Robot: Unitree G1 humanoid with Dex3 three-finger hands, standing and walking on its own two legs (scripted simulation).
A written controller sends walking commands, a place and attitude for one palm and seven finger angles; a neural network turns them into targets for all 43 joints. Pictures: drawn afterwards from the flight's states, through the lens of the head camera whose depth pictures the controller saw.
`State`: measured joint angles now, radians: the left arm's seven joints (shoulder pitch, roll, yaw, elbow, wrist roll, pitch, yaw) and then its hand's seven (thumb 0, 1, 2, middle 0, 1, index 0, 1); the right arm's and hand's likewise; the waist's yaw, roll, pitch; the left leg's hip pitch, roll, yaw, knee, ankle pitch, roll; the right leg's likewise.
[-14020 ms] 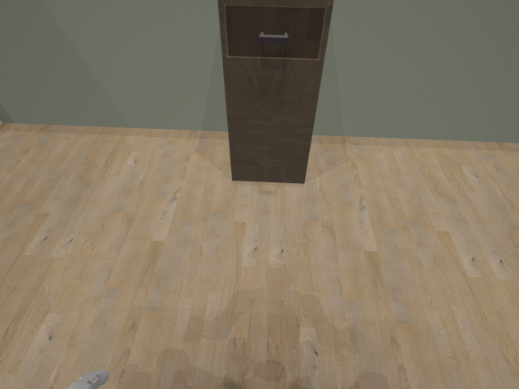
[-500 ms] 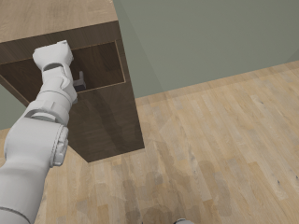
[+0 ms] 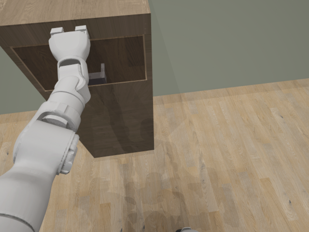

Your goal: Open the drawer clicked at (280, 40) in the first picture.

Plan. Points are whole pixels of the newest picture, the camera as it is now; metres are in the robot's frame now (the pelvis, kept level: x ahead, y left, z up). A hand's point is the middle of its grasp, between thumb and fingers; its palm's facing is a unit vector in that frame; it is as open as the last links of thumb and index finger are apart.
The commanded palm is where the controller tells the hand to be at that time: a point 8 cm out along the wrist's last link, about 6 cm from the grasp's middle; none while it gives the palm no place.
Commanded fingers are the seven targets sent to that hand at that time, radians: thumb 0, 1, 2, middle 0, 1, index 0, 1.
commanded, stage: move the hooked fingers above the handle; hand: left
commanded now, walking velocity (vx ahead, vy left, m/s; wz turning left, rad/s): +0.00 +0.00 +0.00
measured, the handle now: (88, 73) +0.57 +0.16 +0.04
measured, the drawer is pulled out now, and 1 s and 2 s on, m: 0.00 0.00 0.00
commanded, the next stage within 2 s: lower the fingers behind the handle in 0.24 s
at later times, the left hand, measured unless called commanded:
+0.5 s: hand (63, 75) +0.51 +0.21 +0.10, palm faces -0.04 +0.07 -1.00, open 13.9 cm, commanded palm +0.50 +0.17 +0.13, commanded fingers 0.00 -0.50 0.30 -0.30 -1.20 -0.30 -1.20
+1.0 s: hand (75, 88) +0.51 +0.19 +0.05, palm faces -0.12 +0.02 -0.99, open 13.9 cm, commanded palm +0.50 +0.17 +0.10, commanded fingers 0.00 -0.50 0.30 -0.30 -1.20 -0.30 -1.20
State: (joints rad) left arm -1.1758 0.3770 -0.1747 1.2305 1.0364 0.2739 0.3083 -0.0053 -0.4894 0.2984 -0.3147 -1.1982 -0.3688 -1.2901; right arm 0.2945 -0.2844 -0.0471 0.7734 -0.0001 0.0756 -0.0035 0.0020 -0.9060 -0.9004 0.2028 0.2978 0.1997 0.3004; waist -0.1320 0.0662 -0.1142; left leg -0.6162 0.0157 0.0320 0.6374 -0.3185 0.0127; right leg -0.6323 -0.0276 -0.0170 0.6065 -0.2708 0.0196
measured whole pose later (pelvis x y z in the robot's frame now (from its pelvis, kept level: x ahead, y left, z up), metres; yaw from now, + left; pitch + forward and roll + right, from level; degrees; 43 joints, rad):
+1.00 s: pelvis +0.00 -0.01 +0.00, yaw +0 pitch +18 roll -1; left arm -1.04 0.41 -0.16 1.19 0.99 0.25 0.24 -0.01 -0.49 0.30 -0.32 -1.20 -0.31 -1.20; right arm 0.31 -0.23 -0.04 0.78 -0.01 0.09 -0.02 0.00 -0.90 -0.90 0.21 0.30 0.20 0.30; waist -0.12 0.08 -0.09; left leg -0.66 0.02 0.02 0.68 -0.34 0.01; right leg -0.67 -0.02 -0.02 0.65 -0.30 0.01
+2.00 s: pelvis +0.00 +0.00 -0.03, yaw +0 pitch +22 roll -2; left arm -1.02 0.46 -0.10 1.20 1.07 0.04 0.35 -0.01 -0.49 0.30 -0.32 -1.24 -0.29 -1.20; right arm 0.39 -0.26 -0.06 0.78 -0.05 0.02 0.00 0.00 -0.90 -0.90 0.21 0.30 0.20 0.30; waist -0.14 0.06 -0.14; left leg -0.83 0.03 0.01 0.85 -0.41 0.01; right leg -0.83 -0.01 -0.03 0.78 -0.34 0.02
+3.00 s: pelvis +0.01 +0.00 -0.02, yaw -1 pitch +21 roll -2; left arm -0.91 0.42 -0.11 1.10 1.06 0.07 0.34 0.00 0.71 0.81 -0.32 -1.29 -0.32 -1.35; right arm 0.37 -0.25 -0.08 0.76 -0.04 0.06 0.01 0.00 -0.90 -0.90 0.20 0.30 0.20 0.30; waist -0.11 0.07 -0.15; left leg -0.75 0.03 0.02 0.79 -0.41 0.01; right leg -0.75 -0.01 -0.02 0.72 -0.34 0.02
